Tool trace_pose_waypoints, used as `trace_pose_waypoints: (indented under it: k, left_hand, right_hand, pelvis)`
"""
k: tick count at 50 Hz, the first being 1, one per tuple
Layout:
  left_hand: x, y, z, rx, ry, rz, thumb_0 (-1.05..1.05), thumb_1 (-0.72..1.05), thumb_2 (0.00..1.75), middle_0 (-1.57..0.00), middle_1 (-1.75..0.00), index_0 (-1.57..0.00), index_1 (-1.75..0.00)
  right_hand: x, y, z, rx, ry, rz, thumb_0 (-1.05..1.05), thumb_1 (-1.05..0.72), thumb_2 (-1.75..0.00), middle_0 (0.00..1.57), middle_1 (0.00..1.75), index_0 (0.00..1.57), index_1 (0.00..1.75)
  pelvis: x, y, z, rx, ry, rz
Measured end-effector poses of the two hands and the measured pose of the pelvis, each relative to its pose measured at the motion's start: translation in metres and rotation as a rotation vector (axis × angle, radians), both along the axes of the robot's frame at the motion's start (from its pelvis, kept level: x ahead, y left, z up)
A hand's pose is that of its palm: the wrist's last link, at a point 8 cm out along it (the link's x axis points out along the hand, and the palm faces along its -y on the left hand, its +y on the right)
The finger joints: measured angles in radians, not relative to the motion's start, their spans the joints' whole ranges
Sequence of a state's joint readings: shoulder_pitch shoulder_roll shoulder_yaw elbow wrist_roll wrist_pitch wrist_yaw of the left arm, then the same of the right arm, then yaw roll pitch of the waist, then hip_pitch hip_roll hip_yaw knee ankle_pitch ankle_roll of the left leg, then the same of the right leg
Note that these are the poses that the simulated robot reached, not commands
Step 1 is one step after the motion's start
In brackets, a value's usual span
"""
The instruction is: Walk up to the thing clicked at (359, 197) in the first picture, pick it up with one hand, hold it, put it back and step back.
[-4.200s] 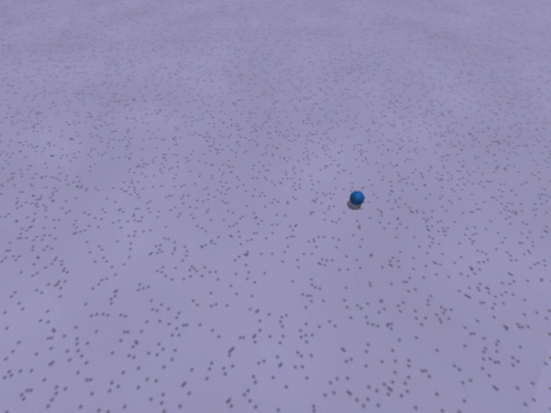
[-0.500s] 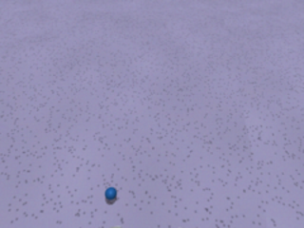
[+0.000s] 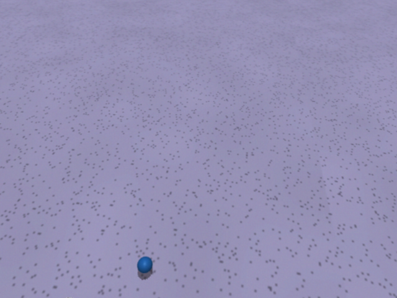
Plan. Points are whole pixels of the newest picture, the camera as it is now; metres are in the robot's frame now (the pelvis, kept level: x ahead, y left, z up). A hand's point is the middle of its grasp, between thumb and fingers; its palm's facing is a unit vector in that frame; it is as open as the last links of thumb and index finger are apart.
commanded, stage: walk up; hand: left
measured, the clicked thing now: (144, 264) +0.40 +0.23 -0.74
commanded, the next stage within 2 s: stand in 0.70 s
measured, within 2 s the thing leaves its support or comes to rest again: neither
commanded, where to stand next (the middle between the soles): +0.04 +0.00 m, yaw +1 degrees
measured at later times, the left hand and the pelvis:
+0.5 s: hand out of the picture +0.08 +0.26 -0.16, palm faces +0.02 -0.95 -0.32, open 7.4 cm; pelvis +0.01 +0.01 +0.00, yaw +1 degrees
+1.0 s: hand out of the picture +0.09 +0.26 -0.15, palm faces +0.01 -0.94 -0.34, open 7.4 cm; pelvis +0.02 +0.01 +0.00, yaw +1 degrees
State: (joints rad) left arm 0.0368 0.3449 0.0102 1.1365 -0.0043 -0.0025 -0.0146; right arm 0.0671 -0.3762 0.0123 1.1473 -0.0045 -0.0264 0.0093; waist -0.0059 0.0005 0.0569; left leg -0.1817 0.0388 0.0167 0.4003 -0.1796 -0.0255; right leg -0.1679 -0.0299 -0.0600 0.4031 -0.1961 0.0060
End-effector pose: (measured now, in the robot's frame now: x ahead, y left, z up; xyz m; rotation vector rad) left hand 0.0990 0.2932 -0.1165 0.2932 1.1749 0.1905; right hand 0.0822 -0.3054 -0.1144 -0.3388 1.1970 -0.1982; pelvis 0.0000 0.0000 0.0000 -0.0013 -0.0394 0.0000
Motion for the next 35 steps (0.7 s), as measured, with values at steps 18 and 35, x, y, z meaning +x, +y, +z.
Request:
trace_pose_waypoints:
  k: [18,35]
  left_hand:
    - [-0.02,0.007,-0.004,-0.008,0.071,0.045,0.0,0.91,0.9,-0.21,-0.3,-0.2,-0.3]
    - [-0.017,0.011,-0.003,-0.005,0.067,0.056,0.0,0.91,0.9,-0.21,-0.3,-0.2,-0.3]
  right_hand:
    - [0.002,0.011,0.0,0.007,0.036,0.004,0.0,-0.91,-0.9,0.21,0.3,0.2,0.3]
    - [0.015,0.019,0.0,0.016,0.026,0.013,0.0,-0.91,-0.89,0.21,0.3,0.2,0.3]
  pelvis:
    - [0.008,0.005,0.004,-0.002,0.007,0.009]
    - [0.014,0.008,0.004,-0.003,0.011,0.022]
